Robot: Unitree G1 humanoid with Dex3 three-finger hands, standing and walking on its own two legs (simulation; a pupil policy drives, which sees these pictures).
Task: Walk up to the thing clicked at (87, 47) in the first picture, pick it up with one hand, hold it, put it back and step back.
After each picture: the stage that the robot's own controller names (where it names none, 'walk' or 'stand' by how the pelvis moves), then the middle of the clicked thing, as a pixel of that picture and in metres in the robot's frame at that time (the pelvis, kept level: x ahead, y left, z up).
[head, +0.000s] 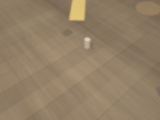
stand; (87, 43) +1.37 -0.07 -0.72
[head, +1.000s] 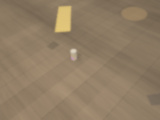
walk; (73, 54) +1.26 +0.19 -0.70
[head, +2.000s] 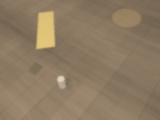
walk; (61, 82) +0.81 +0.23 -0.71
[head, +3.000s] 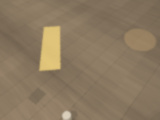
walk; (67, 118) +0.50 +0.14 -0.71
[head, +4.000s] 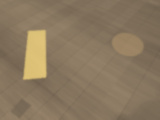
stand; out of the picture +0.39 +0.18 -0.71
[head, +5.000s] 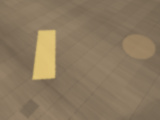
stand; out of the picture +0.37 +0.14 -0.72
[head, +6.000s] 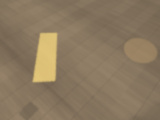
stand; out of the picture +0.36 +0.16 -0.72
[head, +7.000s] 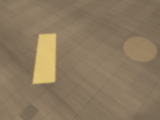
stand; out of the picture +0.35 +0.16 -0.73
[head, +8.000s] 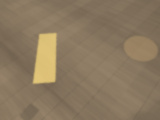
stand; out of the picture +0.35 +0.17 -0.73
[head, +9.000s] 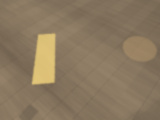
stand; out of the picture +0.34 +0.17 -0.73
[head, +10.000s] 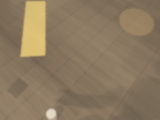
go down; (51, 115) +0.37 +0.16 -0.66
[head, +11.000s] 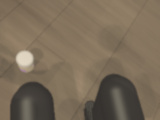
go down; (25, 62) +0.44 +0.18 -0.30
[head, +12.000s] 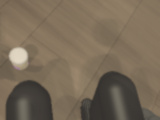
close in; (19, 59) +0.44 +0.18 -0.29
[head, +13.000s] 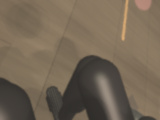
close in; out of the picture +0.44 +0.22 -0.23
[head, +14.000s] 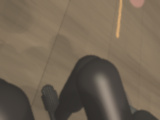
close; out of the picture +0.43 +0.23 -0.23
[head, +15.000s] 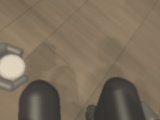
lift; (12, 70) +0.35 +0.23 -0.09
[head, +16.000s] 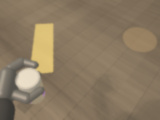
hold; (31, 87) +0.32 +0.16 +0.06
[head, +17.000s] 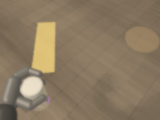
hold; (36, 94) +0.31 +0.16 +0.01
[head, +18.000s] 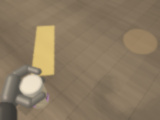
hold; (35, 92) +0.32 +0.17 +0.02
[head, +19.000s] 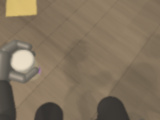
crouch; (27, 66) +0.40 +0.17 -0.07
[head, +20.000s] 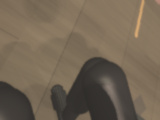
lower; out of the picture +0.43 +0.22 -0.23
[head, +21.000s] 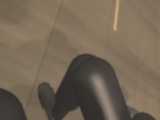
lower; out of the picture +0.44 +0.24 -0.24
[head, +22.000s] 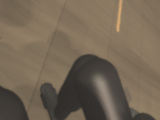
lower; out of the picture +0.44 +0.24 -0.23
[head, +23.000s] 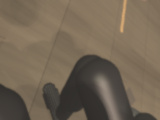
lower; out of the picture +0.44 +0.24 -0.23
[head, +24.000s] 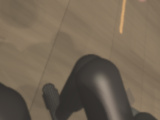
rest; out of the picture +0.43 +0.24 -0.23
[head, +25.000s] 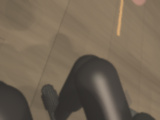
open; out of the picture +0.42 +0.23 -0.24
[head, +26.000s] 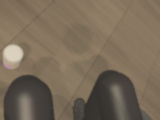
stand; (12, 57) +0.43 +0.19 -0.27
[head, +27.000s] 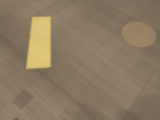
stand; out of the picture +0.36 +0.14 -0.63
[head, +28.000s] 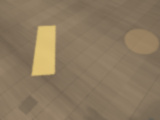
stand; out of the picture +0.37 +0.15 -0.66
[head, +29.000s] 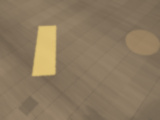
stand; out of the picture +0.35 +0.15 -0.67
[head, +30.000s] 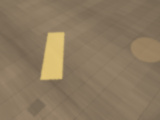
walk; out of the picture +0.38 +0.15 -0.72
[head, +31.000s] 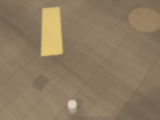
walk; (72, 106) +0.47 +0.09 -0.70
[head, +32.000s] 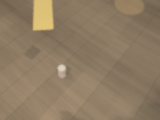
walk; (61, 71) +0.75 +0.13 -0.69
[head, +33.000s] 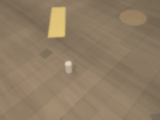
stand; (68, 67) +1.02 +0.18 -0.70
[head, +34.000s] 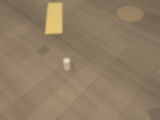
stand; (66, 64) +1.03 +0.15 -0.72
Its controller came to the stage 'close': yes
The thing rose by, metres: 0.72
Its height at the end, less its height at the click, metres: +0.00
